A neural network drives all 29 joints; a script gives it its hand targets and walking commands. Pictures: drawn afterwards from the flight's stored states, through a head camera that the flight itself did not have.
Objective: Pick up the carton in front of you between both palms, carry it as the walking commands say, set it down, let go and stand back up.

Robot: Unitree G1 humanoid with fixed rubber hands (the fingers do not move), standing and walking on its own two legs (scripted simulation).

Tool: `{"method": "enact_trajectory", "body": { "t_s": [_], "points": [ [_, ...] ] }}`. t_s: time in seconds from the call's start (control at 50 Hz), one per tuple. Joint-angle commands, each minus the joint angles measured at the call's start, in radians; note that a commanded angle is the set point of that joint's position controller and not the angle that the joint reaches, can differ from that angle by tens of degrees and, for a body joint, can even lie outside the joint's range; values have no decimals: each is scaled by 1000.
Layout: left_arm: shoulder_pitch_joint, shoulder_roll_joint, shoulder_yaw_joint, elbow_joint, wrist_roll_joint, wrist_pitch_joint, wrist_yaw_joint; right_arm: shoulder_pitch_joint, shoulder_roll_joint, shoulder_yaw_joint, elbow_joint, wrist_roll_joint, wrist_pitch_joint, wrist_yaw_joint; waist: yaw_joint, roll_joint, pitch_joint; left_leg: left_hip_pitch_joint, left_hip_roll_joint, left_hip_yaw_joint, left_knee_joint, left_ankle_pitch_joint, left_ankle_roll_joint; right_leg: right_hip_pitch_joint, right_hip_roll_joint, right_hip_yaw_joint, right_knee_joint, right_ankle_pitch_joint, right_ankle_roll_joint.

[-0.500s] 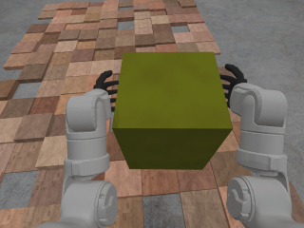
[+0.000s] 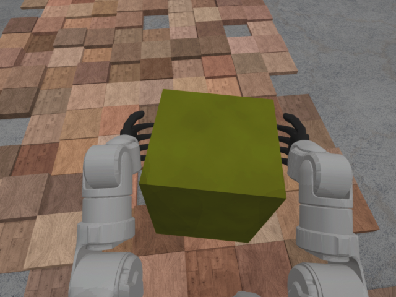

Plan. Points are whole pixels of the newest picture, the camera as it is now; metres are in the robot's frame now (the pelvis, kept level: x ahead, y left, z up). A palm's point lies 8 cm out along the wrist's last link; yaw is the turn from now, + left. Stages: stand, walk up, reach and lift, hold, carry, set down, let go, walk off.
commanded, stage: carry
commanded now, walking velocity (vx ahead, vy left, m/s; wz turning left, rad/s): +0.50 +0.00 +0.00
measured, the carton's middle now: (209, 172) +0.37 -0.01 +0.01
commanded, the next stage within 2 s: none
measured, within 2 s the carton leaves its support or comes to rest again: neither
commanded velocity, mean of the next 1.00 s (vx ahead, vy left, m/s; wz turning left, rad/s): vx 0.22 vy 0.00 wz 0.00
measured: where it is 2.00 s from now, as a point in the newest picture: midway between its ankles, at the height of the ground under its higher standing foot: (204, 188)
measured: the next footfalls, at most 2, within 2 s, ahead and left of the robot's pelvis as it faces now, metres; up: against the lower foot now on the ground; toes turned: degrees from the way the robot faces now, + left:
right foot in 0.20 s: +0.27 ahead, -0.08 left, -0.01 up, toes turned -8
left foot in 0.56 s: +0.58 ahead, +0.08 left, +0.02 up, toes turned +4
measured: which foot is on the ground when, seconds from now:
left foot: down 0.00-0.20, up 0.22-0.54, down 0.56-0.90, up 0.92-1.00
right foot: up 0.00-0.18, down 0.20-0.60, up 0.62-0.86, down 0.88-1.00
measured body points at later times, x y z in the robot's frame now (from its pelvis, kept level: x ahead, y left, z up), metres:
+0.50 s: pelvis +0.33 -0.02 -0.01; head +0.35 -0.03 +0.44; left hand +0.69 +0.15 +0.12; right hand +0.71 -0.15 +0.12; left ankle +0.45 +0.10 -0.67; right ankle +0.23 -0.08 -0.75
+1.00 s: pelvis +0.59 -0.04 +0.02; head +0.62 -0.04 +0.47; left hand +0.98 +0.09 +0.16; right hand +0.97 -0.21 +0.15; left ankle +0.58 +0.07 -0.70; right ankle +0.62 -0.10 -0.72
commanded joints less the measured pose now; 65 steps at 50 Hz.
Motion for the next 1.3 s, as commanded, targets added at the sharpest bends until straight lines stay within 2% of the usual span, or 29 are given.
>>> {"method": "enact_trajectory", "body": {
  "t_s": [0.0,0.1,0.14,0.16,0.18,0.2,0.22,0.3,0.44,0.46,0.48,0.54,0.56,0.58,0.6,0.62,0.66,0.74,0.78,0.84,0.86,0.88,0.9,0.92,0.96,1.0,1.2,1.24,1.28],
  "points": [
    [-689,-1052,-651,-205,-339,-50,-186,-796,1093,750,-249,540,3,245,-34,112,-651,706,275,-298,-2,466,112,-238,8,-9,-135,33,7],
    [-562,-947,-657,-186,-234,-52,-170,-688,1053,782,-163,540,9,282,33,168,-599,450,203,-129,-4,560,50,129,51,-109,-526,287,0],
    [-546,-957,-679,-135,-250,-52,-194,-643,1057,788,-81,520,6,293,126,114,-629,327,181,-27,183,804,17,421,64,-172,-607,427,-44],
    [-514,-965,-684,-101,-271,-51,-212,-638,1054,788,-53,500,1,295,193,49,-648,216,141,6,373,728,-8,599,47,-180,-664,441,-41],
    [-506,-992,-695,-80,-301,-52,-235,-644,1045,773,-28,473,-6,295,220,-68,-617,-28,70,-22,600,123,-19,759,-59,-51,-639,409,-27],
    [-506,-980,-690,-25,-319,-53,-251,-604,1054,745,31,451,4,297,143,-226,-638,-307,-11,-72,808,-134,-47,922,-258,330,-588,573,-155],
    [-525,-1009,-704,-6,-347,-56,-266,-563,1025,712,39,408,6,286,136,-259,-646,-442,-7,-101,978,-109,-40,909,-350,523,-684,411,-275],
    [-760,-1128,-762,-86,-484,-71,-302,-614,1019,658,30,360,-5,248,104,8,-489,-455,83,-89,935,-23,-57,626,-283,324,-727,479,-232],
    [-798,-1087,-714,-144,-523,-53,-276,-652,979,637,-16,355,15,201,141,-58,-427,-461,76,23,553,91,-53,583,-188,115,-761,632,-212],
    [-789,-1069,-692,-140,-521,-35,-274,-635,961,619,3,348,20,191,122,-41,-424,-419,39,65,551,152,-46,591,-151,53,-758,839,-176],
    [-787,-1045,-685,-143,-512,-31,-266,-664,953,630,-36,365,36,188,128,-164,-421,-316,49,54,377,191,-41,538,-181,28,-705,951,-163],
    [-754,-989,-639,-108,-482,13,-243,-707,916,634,-42,396,79,187,37,-175,-535,36,-69,178,202,428,-16,508,-122,-137,-415,1335,-73],
    [-757,-975,-629,-104,-468,22,-235,-723,910,632,-48,416,90,195,-7,-135,-601,260,-21,123,111,601,-1,402,-99,-136,-247,1161,-41],
    [-783,-972,-621,-113,-454,36,-231,-747,901,633,-43,419,89,199,-40,55,-679,496,145,-142,87,1006,110,192,16,-134,30,742,21],
    [-821,-984,-622,-120,-446,49,-227,-749,918,635,-31,443,90,203,-41,309,-744,708,360,-481,125,1373,244,-75,150,-48,284,-34,40],
    [-808,-980,-614,-106,-424,55,-220,-766,939,636,-58,472,98,208,-37,260,-776,707,347,-450,133,1290,261,-130,93,70,365,-52,3],
    [-883,-983,-590,-187,-406,65,-200,-896,994,648,-169,519,98,217,-41,139,-671,595,315,-396,91,1010,212,-221,39,82,237,-38,-22],
    [-825,-955,-560,-189,-343,88,-171,-919,1025,640,-200,533,124,227,-8,115,-661,443,250,-228,55,1006,173,-20,-1,67,-273,45,4],
    [-761,-951,-567,-128,-307,90,-175,-861,1024,644,-138,509,132,239,-9,139,-666,384,190,-120,75,986,165,100,48,-2,-489,279,21],
    [-707,-964,-573,-26,-291,85,-203,-810,1046,651,-14,476,126,263,32,95,-626,240,63,27,215,654,97,362,60,-70,-898,806,32],
    [-727,-978,-575,5,-294,84,-218,-796,1049,643,34,464,120,270,43,62,-593,93,36,39,300,424,64,491,-2,-57,-873,938,22],
    [-720,-982,-559,60,-298,85,-234,-786,1031,629,86,448,117,275,65,-41,-585,-145,32,20,414,82,18,664,-180,91,-722,1352,-18],
    [-739,-981,-545,113,-286,72,-238,-799,1045,605,106,446,126,282,78,-168,-613,-221,-2,-58,325,-59,-34,750,-274,199,-596,1513,-160],
    [-712,-1004,-540,139,-282,57,-243,-835,1059,605,101,454,123,287,100,-197,-615,-244,21,-89,267,-88,-64,774,-279,224,-575,1501,-181],
    [-706,-1059,-539,138,-316,43,-257,-840,1101,593,145,461,102,287,131,-101,-587,-323,-17,-57,296,-2,-109,866,-232,201,-577,1445,-136],
    [-738,-1111,-561,109,-375,26,-266,-787,1107,565,157,431,82,277,120,-72,-627,-338,0,-61,393,36,-80,880,-257,207,-567,1530,-128],
    [-782,-1159,-665,-57,-457,-20,-249,-725,1086,608,27,415,52,236,111,-73,-622,-9,8,-46,82,367,-41,577,-149,48,-521,1138,-178],
    [-749,-1151,-672,-26,-453,-23,-255,-678,1063,598,67,392,48,246,84,-22,-619,263,82,-102,-24,812,-8,390,-85,15,-430,855,-96],
    [-735,-1165,-682,10,-450,-27,-260,-617,1038,574,125,376,44,257,38,136,-651,645,279,-233,196,1641,96,19,-1,-36,-373,267,-29]
  ]
}}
